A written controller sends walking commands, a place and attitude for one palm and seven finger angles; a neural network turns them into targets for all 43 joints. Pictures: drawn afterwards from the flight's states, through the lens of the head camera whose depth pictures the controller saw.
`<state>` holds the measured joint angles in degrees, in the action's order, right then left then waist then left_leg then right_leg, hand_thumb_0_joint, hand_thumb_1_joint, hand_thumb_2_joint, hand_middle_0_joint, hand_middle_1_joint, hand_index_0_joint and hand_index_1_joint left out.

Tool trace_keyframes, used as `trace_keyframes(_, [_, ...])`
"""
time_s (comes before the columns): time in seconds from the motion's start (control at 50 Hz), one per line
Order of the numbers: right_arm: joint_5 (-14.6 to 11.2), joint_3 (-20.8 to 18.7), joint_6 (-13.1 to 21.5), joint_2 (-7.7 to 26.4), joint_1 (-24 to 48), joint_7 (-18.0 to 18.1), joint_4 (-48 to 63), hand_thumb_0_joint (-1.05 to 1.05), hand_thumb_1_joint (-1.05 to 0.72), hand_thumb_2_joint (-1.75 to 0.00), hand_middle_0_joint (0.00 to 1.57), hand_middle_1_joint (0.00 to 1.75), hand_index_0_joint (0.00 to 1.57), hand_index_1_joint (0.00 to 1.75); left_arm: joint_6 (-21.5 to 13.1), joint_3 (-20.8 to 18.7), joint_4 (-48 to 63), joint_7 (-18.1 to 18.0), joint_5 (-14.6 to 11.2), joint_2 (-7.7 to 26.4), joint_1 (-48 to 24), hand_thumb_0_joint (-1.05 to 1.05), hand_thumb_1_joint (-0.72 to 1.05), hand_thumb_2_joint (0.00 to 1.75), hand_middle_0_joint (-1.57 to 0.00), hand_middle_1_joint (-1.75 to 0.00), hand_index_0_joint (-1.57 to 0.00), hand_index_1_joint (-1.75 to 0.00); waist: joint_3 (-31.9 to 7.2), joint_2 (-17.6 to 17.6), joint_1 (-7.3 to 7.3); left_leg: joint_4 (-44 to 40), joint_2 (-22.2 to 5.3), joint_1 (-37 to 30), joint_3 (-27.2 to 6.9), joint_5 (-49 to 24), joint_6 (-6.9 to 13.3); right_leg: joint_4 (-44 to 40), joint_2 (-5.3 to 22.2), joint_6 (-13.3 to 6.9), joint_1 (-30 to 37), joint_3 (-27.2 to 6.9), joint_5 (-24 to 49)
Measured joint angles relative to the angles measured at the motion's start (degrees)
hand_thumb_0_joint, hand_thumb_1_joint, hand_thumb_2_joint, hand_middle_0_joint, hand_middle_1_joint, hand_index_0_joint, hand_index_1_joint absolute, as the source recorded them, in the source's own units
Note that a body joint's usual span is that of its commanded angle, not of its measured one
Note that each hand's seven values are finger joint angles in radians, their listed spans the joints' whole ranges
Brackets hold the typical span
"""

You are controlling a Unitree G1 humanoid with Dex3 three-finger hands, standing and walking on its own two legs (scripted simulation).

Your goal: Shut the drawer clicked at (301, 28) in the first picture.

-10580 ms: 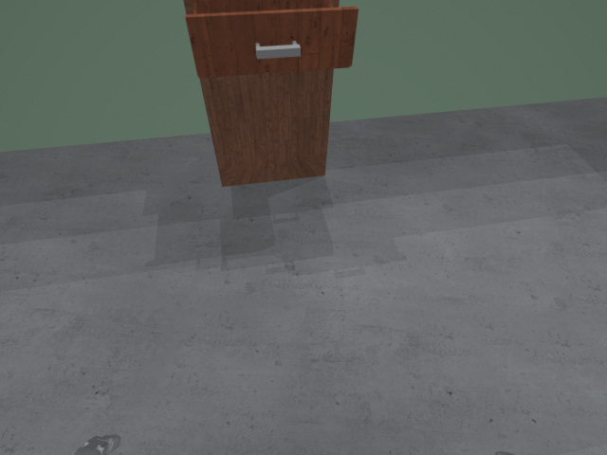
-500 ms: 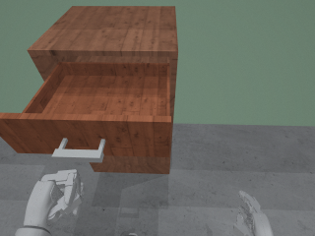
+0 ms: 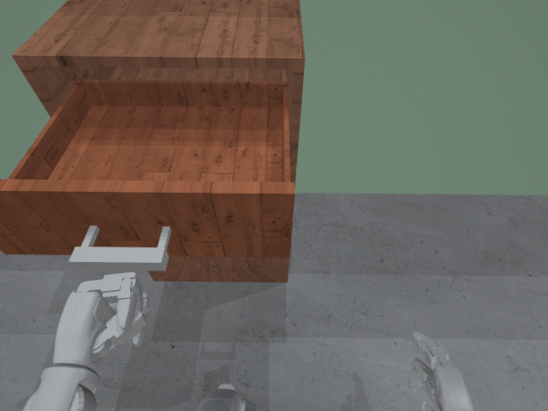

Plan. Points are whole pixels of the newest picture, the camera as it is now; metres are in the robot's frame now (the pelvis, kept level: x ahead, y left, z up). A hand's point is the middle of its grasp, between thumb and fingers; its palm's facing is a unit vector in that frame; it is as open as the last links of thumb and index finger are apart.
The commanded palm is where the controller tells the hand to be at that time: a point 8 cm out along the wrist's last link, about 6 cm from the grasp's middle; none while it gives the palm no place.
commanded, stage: bring the fist close to the handle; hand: left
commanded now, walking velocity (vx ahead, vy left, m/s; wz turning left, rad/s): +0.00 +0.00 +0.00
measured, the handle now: (125, 245) +0.32 +0.23 +0.08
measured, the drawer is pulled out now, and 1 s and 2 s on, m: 0.29 0.26 0.13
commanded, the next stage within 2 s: push the drawer shut in 0.26 s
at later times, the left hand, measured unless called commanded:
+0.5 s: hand (137, 313) +0.23 +0.19 +0.07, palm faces +0.03 -1.00 -0.06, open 3.3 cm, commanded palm +0.22 +0.24 +0.08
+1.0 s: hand (144, 278) +0.28 +0.19 +0.07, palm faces +0.01 -1.00 -0.05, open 3.0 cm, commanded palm +0.27 +0.24 +0.08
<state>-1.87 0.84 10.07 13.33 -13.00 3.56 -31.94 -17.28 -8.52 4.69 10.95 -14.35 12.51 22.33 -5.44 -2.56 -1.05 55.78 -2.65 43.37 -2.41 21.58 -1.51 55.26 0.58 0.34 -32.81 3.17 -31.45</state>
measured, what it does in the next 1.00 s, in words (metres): stands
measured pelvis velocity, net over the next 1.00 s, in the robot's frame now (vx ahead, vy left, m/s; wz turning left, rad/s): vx -0.01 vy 0.00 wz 0.00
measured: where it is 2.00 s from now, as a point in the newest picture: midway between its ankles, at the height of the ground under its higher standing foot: outside the picture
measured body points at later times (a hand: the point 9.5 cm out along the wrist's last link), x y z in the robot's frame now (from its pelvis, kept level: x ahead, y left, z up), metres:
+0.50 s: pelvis +0.00 +0.00 +0.00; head +0.04 +0.00 +0.45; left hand +0.22 +0.24 +0.07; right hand +0.17 -0.24 -0.08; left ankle +0.06 +0.13 -0.68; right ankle -0.04 -0.12 -0.68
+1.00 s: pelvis -0.01 +0.00 +0.00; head +0.03 +0.00 +0.45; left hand +0.27 +0.24 +0.07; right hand +0.15 -0.24 -0.09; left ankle +0.06 +0.13 -0.68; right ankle -0.04 -0.12 -0.68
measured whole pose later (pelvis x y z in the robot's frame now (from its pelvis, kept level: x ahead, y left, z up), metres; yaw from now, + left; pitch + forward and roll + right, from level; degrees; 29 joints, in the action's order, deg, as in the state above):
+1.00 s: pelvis -0.01 +0.00 +0.00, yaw +0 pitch +9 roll -2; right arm -2.1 1.8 7.7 14.2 -12.9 4.2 -34.3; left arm -16.6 -9.8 -10.2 11.1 -13.8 14.3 4.7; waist -4.7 -2.6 -1.1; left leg 54.4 -2.5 43.7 -2.6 20.0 -1.2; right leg 54.0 0.6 0.6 -33.1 3.3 -29.9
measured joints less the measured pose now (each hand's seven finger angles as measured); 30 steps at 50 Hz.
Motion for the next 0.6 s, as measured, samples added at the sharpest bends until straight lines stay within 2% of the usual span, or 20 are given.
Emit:
trace_keyframes(0.16, [-0.13,-0.07,-1.56,-0.04,-0.66,-0.06,0.78,0.01,-0.9,-0.9,0.2,0.3,0.2,0.3,0.46,0.19,0.77,-0.69,-0.02,-0.06,1.53,0.01,0.9,0.9,-1.4,-1.6,-1.4,-1.6,-0.45,-0.23,-0.42,-0.74,-0.09,-0.64,0.41,-0.03,0.07,-0.74,-0.03,0.11,0.45,-0.39,0.21])
trace_keyframes(0.4, [-0.18,-0.12,-1.9,0.26,-0.51,0.09,0.75,0.01,-0.9,-0.9,0.2,0.3,0.2,0.3,-0.64,-0.56,0.25,0.17,-0.75,0.22,1.6,0.01,0.9,0.9,-1.4,-1.6,-1.4,-1.6,-0.71,-0.11,-0.15,-0.14,-0.08,0.08,0.07,0.26,-0.02,-0.3,-0.09,0.02,-0.06,-0.1,-0.13])
trace_keyframes(0.6, [-0.13,0.42,-1.75,0.68,0.04,0.4,0.36,0.01,-0.9,-0.9,0.2,0.3,0.2,0.3,-0.12,-1.09,-3.8,0.57,-0.85,0.86,-4.5,0.01,0.9,0.9,-1.41,-1.6,-1.4,-1.6,-0.5,-0.29,-0.18,0.08,-0.02,0.43,-0.23,0.15,0.01,-0.25,-0.1,0.04,-0.22,0.17,-0.02])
